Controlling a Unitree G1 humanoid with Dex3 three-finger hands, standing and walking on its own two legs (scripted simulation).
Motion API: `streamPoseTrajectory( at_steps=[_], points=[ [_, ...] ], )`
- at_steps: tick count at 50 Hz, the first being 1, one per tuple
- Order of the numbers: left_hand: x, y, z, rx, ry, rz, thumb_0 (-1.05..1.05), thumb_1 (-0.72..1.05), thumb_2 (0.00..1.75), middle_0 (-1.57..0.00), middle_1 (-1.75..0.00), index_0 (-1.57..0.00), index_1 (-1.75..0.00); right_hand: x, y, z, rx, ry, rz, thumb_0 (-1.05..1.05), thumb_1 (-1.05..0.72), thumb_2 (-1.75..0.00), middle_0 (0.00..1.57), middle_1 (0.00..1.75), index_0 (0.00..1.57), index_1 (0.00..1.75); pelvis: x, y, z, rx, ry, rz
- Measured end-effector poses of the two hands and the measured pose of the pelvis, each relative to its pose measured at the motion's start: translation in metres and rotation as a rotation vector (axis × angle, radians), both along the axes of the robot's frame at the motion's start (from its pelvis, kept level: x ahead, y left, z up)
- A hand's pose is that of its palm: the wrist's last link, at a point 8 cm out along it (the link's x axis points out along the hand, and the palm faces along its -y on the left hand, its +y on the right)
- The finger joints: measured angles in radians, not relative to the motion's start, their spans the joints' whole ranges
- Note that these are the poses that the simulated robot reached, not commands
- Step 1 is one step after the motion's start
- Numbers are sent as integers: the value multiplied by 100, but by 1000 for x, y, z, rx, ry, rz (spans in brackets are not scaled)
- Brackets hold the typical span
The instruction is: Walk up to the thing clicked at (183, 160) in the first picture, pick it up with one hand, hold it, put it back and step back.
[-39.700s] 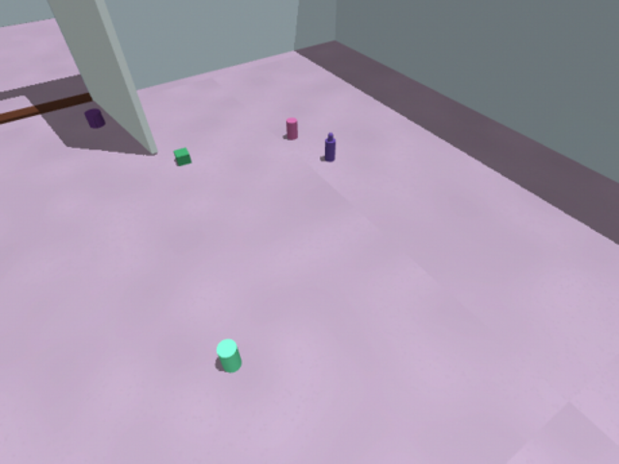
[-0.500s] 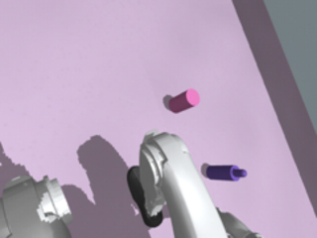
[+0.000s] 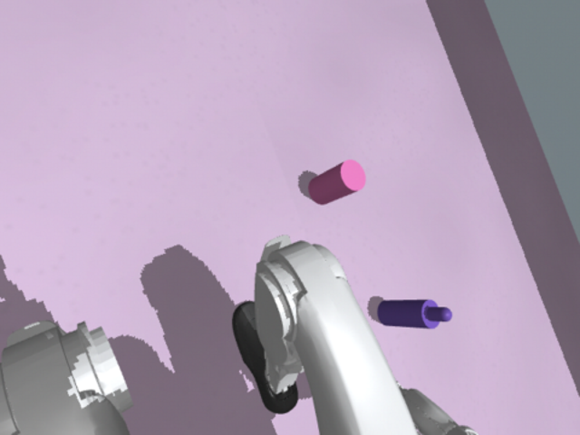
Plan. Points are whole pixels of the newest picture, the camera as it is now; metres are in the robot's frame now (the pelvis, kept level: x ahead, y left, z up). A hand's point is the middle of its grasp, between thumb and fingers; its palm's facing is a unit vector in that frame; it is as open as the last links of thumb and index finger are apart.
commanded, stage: withdraw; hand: left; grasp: from above
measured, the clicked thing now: out of the picture +0.46 +0.34 -0.27
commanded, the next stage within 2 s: home in 0.98 s
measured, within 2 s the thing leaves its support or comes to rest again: rests again in 0.22 s
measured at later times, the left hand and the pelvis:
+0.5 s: hand out of the picture +0.47 +0.37 -0.08, palm faces -0.33 -0.10 -0.94, open 14.0 cm; pelvis +0.00 -0.01 +0.04, yaw +5 degrees
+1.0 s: hand out of the picture +0.44 +0.33 -0.12, palm faces -0.36 -0.10 -0.93, open 13.7 cm; pelvis -0.02 -0.01 +0.03, yaw +6 degrees
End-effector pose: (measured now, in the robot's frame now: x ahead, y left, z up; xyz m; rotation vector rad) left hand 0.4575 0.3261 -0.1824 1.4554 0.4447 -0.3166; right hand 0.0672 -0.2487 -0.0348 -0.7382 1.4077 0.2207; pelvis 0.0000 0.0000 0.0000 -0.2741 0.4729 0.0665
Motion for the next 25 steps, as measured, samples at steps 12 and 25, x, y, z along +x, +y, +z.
streamPoseTrajectory(
  at_steps=[12,25],
  points=[
    [19,10,35,33,-155,71,0,-48,97,-9,-103,-10,-101,-1,-7,4,18,-5,-35,0,-91,-90,20,30,20,30,5,-3,2,13,36,2],
    [13,41,160,140,-111,328,0,-50,98,-9,-101,-9,-100,24,-15,-7,156,-65,-199,0,-91,-90,20,30,20,30,4,-7,41,72,135,39]
  ],
)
